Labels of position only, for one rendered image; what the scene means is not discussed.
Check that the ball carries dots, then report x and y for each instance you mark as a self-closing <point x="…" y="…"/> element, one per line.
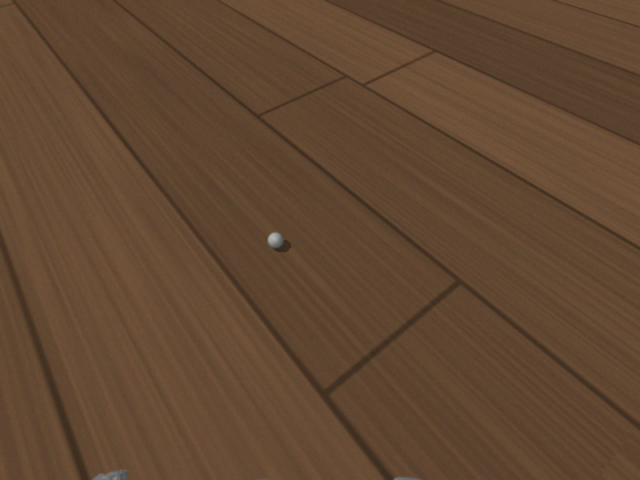
<point x="275" y="240"/>

